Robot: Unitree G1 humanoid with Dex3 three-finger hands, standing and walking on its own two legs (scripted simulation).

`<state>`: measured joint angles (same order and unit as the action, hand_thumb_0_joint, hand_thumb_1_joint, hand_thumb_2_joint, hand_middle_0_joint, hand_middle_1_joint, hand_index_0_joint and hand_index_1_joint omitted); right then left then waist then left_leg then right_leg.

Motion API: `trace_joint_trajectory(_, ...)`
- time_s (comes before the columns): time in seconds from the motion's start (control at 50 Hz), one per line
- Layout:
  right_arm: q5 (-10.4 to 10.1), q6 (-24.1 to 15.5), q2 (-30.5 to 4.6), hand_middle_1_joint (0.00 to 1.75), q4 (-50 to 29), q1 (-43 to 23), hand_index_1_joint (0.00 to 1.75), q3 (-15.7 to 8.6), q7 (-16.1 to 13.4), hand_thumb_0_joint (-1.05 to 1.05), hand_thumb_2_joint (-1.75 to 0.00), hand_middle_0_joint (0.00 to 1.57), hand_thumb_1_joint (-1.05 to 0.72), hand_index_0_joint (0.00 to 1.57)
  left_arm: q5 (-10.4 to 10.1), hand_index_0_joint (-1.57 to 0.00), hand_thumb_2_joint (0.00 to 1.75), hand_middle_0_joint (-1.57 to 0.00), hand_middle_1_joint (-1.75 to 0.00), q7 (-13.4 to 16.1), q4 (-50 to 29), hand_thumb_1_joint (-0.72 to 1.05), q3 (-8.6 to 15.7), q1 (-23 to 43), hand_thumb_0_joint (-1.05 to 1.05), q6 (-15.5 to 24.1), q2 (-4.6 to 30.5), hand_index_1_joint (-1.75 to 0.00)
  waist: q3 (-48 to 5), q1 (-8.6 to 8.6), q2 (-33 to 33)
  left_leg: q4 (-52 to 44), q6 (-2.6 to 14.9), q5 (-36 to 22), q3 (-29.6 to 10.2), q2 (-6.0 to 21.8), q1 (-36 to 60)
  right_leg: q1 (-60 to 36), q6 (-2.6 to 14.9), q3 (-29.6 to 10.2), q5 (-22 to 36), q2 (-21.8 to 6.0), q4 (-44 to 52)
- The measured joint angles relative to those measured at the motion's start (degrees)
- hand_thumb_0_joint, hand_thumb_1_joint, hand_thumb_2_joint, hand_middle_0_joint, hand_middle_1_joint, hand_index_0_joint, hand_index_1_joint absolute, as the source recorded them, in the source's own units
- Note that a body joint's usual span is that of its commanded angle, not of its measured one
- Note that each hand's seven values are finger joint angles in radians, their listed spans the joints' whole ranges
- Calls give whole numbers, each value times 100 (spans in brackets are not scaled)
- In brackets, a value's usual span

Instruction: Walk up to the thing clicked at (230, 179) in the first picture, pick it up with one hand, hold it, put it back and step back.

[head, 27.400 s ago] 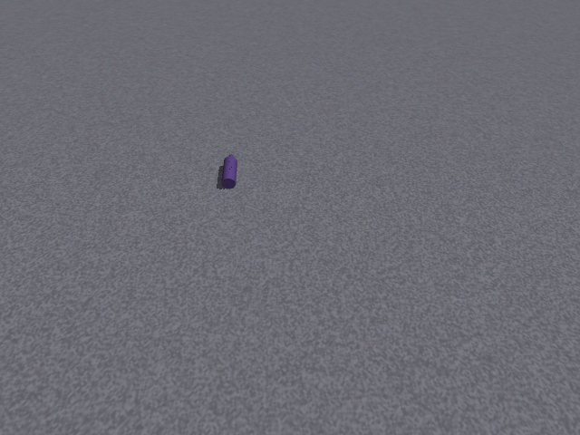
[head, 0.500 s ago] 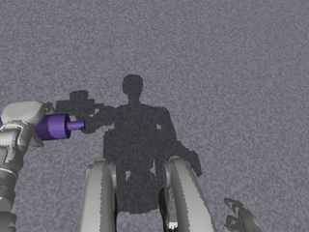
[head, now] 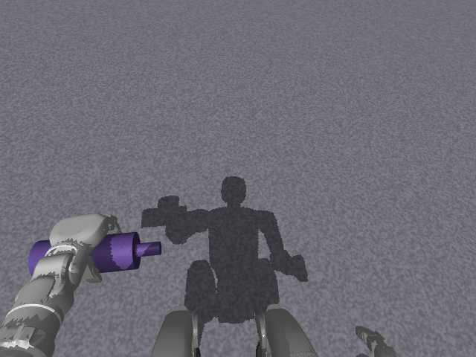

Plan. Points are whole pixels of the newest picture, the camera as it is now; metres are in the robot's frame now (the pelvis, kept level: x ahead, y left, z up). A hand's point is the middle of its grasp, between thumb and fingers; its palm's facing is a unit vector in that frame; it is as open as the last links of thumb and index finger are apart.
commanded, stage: lift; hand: left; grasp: from above
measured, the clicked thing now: (101, 253) +0.34 +0.25 -0.11
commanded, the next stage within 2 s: hold in 0.50 s
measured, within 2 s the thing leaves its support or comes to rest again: neither
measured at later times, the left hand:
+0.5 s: hand (98, 215) +0.37 +0.22 +0.00, palm faces -0.46 -0.10 -0.88, open 9.9 cm
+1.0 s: hand (90, 205) +0.36 +0.22 +0.04, palm faces -0.46 -0.08 -0.89, open 10.0 cm
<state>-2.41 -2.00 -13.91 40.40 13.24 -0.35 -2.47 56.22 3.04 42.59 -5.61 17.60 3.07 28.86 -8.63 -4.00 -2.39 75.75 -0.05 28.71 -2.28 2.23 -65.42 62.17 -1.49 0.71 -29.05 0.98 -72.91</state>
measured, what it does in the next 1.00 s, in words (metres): rises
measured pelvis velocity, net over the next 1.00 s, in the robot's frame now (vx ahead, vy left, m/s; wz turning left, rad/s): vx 0.06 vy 0.00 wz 0.00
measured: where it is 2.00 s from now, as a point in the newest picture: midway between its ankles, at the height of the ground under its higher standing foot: outside the picture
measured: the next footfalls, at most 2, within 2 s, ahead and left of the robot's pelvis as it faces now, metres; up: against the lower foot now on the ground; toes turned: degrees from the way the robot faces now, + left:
none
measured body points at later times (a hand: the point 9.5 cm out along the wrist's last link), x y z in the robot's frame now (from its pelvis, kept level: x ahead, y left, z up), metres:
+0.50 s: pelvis +0.05 +0.00 +0.08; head +0.11 -0.01 +0.53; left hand +0.39 +0.23 +0.06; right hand +0.13 -0.27 -0.04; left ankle +0.07 +0.12 -0.61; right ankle +0.06 -0.14 -0.61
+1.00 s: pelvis +0.06 +0.00 +0.11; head +0.09 -0.01 +0.56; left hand +0.38 +0.23 +0.09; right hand +0.17 -0.27 -0.01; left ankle +0.07 +0.12 -0.61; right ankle +0.06 -0.14 -0.61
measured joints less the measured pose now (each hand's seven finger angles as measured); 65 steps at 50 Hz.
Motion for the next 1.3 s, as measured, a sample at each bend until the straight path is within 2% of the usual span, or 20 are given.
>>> trace_joint_trajectory(0.22, 21, -129, -37, 30, 213, 182, 30, -102, -30, 1, -90, 21, -90, 20, 142, -74, 41, -69, -54, 374, 124, 3, -296, -204, 0, -39, -472, -51, 193, 61, 30, -1243, -13, -265, 132, 0, 1352, -1284, 17, -100, 273, -20, 1188)
trace_joint_trajectory(0.3, 53, -99, -31, 30, 262, 169, 30, -102, -6, 1, -90, 21, -90, 20, 203, -74, 43, -69, -54, 507, 149, 1, -334, -145, 0, -165, -553, -51, 279, 57, 62, -1662, -22, -374, 169, -3, 1778, -1689, 25, -127, 381, -27, 1585)
trace_joint_trajectory(0.38, 64, -41, -27, 30, 276, 165, 30, -120, 15, 1, -90, 21, -89, 20, 146, -74, 45, -69, -55, 539, 274, 0, -358, -6, 0, -385, -608, -51, 332, 56, 69, -2057, -30, -478, 201, -8, 2181, -2075, 31, -150, 485, -36, 1965)
trace_joint_trajectory(0.48, 56, 12, -28, 30, 245, 188, 30, -162, 34, 1, -90, 21, -89, 20, 12, -73, 48, -69, -54, 397, 400, 0, -369, 56, 0, -531, -648, -51, 361, 47, 49, -2520, -28, -595, 242, -17, 2648, -2525, 29, -181, 605, -50, 2416)
trace_joint_trajectory(0.56, 53, 46, -38, 30, 209, 231, 30, -189, 37, 1, -90, 21, -89, 20, -24, -73, 49, -69, -54, 243, 372, -1, -408, -46, 0, -482, -679, -51, 357, 66, 34, -2810, -21, -655, 267, -30, 2954, -2823, 23, -200, 668, -65, 2702)
trace_joint_trajectory(0.8, 74, 159, -54, 30, 176, 172, 30, -225, 68, 1, -90, 21, -89, 20, 223, -74, 49, -70, -53, 263, 136, -1, -488, -306, 0, -362, -755, -50, 413, 151, 78, -3336, -11, -792, 304, -69, 3576, -3429, 13, -225, 795, -107, 3202)
trace_joint_trajectory(0.92, 63, 220, -77, 29, 132, 132, 30, -255, 108, 1, -90, 21, -89, 20, 203, -74, 50, -70, -53, 192, 164, -2, -506, -208, 0, -456, -733, -50, 440, 175, 77, -3532, -5, -884, 317, -78, 3810, -3660, 8, -235, 891, -117, 3400)
trace_joint_trajectory(1.12, 16, 328, -114, 29, -41, 135, 30, -243, 87, 1, -90, 20, -89, 20, 134, -74, 50, -70, -52, -218, -83, -1, -557, -347, 0, -392, -691, -49, 496, 226, 30, -3797, 19, -1040, 385, -94, 4107, -3922, -7, -300, 1054, -133, 3637)
trace_joint_trajectory(1.3, 1, 349, -83, 29, -85, 71, 30, -180, 71, 1, -90, 20, -89, 20, 159, -75, 48, -71, -51, -223, -178, 0, -583, -412, 0, -283, -714, -48, 622, 299, 13, -3962, 23, -1188, 401, -109, 4245, -4037, -10, -317, 1183, -146, 3761)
